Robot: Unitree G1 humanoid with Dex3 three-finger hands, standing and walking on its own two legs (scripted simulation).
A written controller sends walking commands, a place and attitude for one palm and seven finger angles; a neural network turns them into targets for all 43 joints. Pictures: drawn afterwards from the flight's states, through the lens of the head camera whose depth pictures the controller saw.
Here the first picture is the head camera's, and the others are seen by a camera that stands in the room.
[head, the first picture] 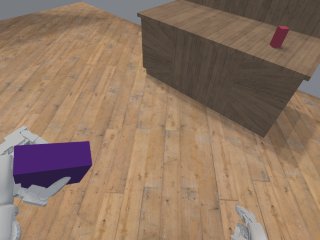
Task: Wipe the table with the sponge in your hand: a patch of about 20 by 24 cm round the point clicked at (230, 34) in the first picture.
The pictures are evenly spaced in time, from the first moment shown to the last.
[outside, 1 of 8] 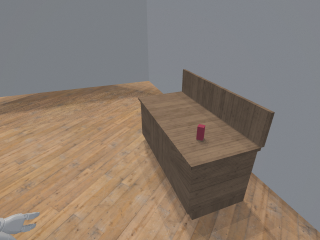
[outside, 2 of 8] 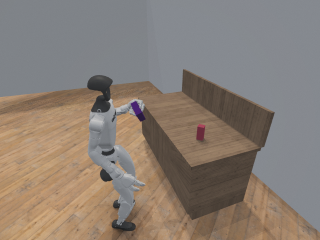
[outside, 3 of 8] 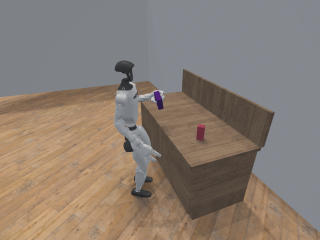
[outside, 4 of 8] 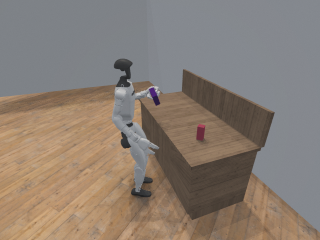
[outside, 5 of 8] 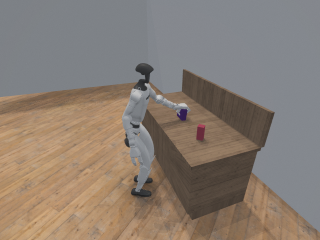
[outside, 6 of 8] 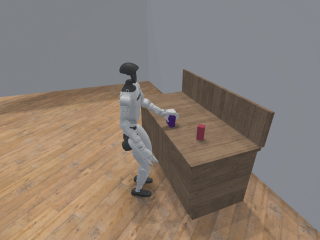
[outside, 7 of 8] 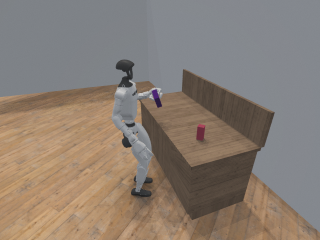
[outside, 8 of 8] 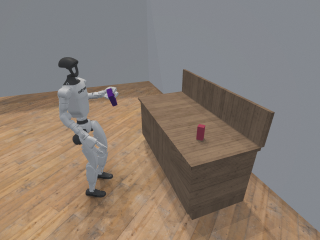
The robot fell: no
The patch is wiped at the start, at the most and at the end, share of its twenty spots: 0.00 1.00 1.00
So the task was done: yes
